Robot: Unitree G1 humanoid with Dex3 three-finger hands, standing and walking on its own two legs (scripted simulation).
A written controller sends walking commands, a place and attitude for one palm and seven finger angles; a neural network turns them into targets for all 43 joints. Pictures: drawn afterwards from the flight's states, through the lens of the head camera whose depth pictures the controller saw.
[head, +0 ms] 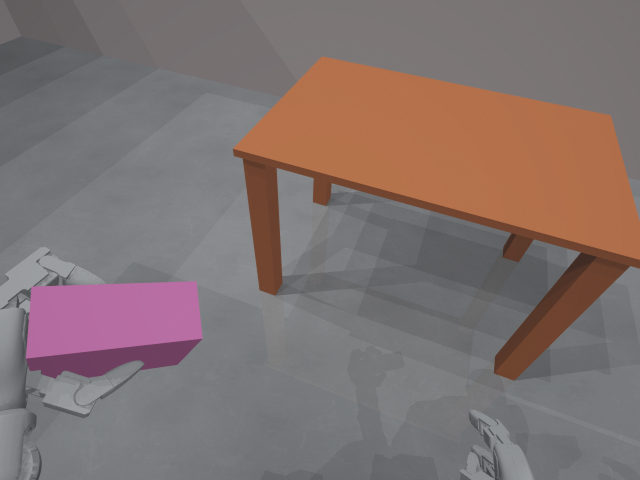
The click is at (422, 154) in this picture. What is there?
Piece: table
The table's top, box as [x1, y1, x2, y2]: [233, 57, 639, 268]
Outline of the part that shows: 233,148 235,156 639,268 639,220 610,115 366,65 321,57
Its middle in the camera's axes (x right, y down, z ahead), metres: +0.34 -0.30 +1.13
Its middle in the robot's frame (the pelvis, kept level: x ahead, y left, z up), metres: +1.06 -0.29 -0.13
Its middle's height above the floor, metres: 0.64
